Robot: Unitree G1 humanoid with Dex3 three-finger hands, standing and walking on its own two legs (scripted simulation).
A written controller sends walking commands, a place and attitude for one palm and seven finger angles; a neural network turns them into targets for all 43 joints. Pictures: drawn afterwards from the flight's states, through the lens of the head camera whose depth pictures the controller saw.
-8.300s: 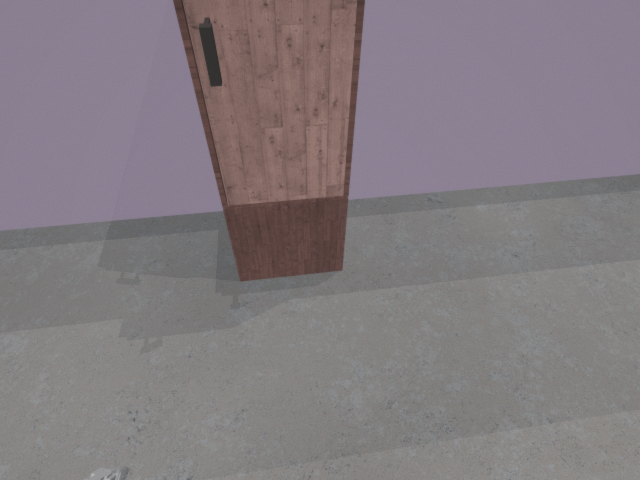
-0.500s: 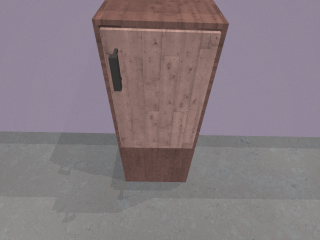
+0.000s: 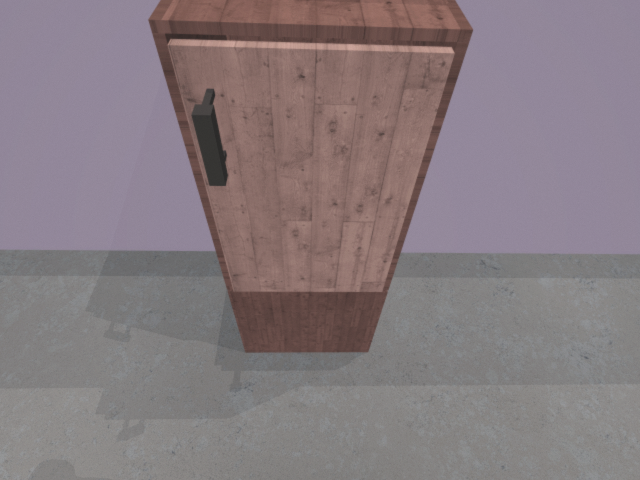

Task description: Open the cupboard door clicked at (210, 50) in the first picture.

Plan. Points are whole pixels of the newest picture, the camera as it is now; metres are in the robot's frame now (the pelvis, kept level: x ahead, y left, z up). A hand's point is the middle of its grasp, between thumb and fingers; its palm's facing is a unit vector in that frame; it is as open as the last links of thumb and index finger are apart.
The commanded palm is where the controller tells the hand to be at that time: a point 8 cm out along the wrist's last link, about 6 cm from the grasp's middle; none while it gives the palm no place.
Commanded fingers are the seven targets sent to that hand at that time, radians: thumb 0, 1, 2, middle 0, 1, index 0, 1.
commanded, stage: come to a stop and stand still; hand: left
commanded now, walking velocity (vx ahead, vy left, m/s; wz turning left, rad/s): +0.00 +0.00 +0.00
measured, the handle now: (214, 138) +0.53 +0.19 +0.13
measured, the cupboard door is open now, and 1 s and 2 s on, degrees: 0 0 0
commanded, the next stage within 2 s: look again from close up in 1.70 s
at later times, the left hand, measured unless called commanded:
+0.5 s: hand out of the picture -0.03 +0.20 -0.17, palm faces -0.01 -0.97 -0.25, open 7.3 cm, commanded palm none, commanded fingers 0.00 0.90 0.90 -0.20 -0.30 -0.20 -0.30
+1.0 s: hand out of the picture -0.02 +0.16 -0.18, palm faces +0.00 -0.98 -0.21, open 7.3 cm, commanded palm none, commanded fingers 0.00 0.90 0.90 -0.20 -0.30 -0.20 -0.30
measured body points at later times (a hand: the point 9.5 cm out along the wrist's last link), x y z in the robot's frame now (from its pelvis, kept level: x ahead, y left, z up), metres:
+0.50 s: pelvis -0.07 +0.01 -0.01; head -0.07 +0.00 +0.44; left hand -0.03 +0.25 -0.15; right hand -0.02 -0.22 -0.16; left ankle -0.04 +0.10 -0.74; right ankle -0.05 -0.13 -0.74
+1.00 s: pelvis -0.04 -0.02 +0.00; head -0.02 -0.02 +0.45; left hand -0.02 +0.21 -0.16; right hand -0.02 -0.25 -0.16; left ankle -0.04 +0.10 -0.74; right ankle -0.05 -0.13 -0.74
